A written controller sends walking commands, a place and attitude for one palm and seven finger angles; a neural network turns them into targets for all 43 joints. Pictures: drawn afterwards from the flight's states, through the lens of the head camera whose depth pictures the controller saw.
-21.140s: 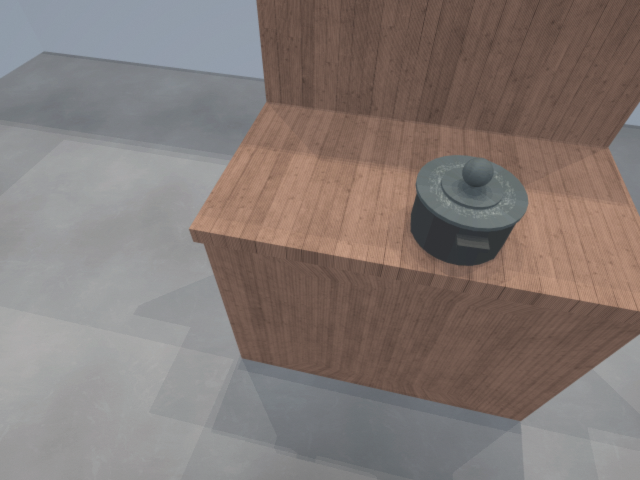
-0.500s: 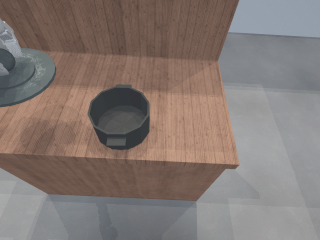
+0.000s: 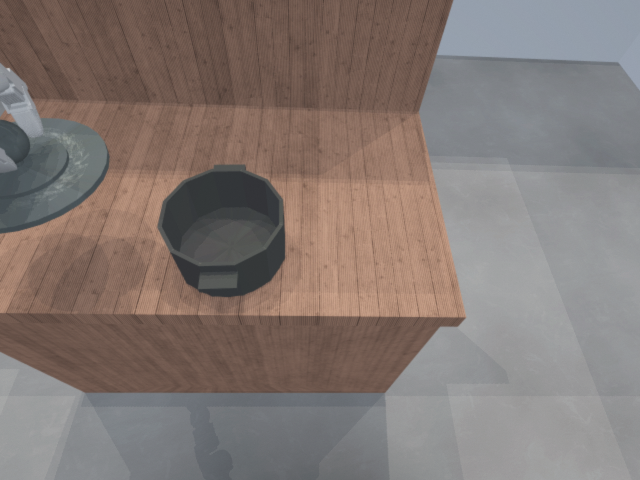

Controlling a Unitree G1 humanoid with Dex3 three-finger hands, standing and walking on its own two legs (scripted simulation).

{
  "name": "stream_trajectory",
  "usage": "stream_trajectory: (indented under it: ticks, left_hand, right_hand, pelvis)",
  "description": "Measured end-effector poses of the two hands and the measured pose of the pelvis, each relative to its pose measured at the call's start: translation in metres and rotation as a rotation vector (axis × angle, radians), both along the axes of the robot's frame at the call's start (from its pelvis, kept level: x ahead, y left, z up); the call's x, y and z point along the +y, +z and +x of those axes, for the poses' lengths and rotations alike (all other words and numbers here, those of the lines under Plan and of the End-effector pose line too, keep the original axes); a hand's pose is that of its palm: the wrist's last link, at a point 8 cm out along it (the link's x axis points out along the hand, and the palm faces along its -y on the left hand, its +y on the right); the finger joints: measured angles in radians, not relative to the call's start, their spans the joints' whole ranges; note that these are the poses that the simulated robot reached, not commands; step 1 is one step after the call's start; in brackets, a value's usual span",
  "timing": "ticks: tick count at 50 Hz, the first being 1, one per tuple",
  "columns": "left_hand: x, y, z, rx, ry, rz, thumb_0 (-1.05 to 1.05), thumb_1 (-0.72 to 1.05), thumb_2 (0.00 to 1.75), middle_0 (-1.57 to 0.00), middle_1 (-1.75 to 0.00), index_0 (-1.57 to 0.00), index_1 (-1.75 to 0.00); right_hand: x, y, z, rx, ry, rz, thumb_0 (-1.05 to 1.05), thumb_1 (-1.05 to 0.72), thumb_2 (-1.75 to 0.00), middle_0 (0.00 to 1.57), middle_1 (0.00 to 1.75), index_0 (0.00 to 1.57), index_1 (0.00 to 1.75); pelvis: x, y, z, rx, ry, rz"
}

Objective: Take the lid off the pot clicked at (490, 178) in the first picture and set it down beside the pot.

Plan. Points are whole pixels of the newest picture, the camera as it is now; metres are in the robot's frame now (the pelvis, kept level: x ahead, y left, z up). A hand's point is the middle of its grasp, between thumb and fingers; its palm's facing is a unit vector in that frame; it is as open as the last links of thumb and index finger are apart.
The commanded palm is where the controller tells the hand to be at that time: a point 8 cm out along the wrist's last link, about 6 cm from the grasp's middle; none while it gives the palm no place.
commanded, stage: lower the lid onto the table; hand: left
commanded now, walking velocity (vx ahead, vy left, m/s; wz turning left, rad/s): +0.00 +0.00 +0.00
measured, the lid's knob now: (2, 142) +0.48 +0.35 +0.14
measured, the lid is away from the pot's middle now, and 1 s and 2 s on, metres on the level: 0.22 0.22 0.23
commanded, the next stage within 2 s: none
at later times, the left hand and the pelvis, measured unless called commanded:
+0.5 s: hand out of the picture +0.46 +0.35 +0.14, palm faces -0.41 -0.16 -0.90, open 7.9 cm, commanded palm +0.48 +0.35 +0.20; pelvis +0.00 +0.01 +0.00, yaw +0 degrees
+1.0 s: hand (17, 179) +0.45 +0.34 +0.11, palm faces -0.44 -0.14 -0.89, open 7.9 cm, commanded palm +0.49 +0.35 +0.16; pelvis +0.00 +0.01 -0.01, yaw -1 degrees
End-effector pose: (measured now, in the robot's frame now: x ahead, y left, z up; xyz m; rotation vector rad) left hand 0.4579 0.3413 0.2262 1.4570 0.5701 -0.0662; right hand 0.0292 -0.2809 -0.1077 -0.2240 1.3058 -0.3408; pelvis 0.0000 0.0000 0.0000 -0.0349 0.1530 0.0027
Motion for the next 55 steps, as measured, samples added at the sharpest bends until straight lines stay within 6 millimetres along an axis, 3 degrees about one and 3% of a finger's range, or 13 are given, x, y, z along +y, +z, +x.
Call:
stream_trajectory:
  ticks: [11, 36, 55]
  left_hand:
    - [0.005, -0.013, 0.003, 0.005, -0.013, -0.018, 0.00, 0.21, 0.71, -0.64, -0.95, -0.65, -0.96]
    - [0.012, -0.044, 0.002, 0.031, -0.047, -0.041, 0.00, 0.21, 0.71, -0.64, -0.95, -0.65, -0.96]
    - [0.002, -0.069, 0.001, 0.067, -0.088, -0.036, 0.00, 0.21, 0.71, -0.64, -0.95, -0.65, -0.96]
  right_hand:
    - [-0.005, 0.004, -0.005, 0.011, -0.014, -0.033, 0.00, -0.91, -0.89, 0.20, 0.30, 0.20, 0.30]
    - [0.009, 0.000, -0.005, 0.022, -0.026, -0.022, 0.00, -0.91, -0.89, 0.20, 0.30, 0.20, 0.30]
    - [0.004, 0.000, -0.026, 0.045, -0.052, -0.052, 0.00, -0.91, -0.89, 0.20, 0.30, 0.20, 0.30]
  pelvis:
    - [0.002, -0.001, 0.001, 0.010, -0.002, -0.005]
    - [0.008, -0.005, 0.001, 0.035, -0.005, -0.011]
    - [0.007, -0.009, -0.006, 0.048, -0.013, -0.015]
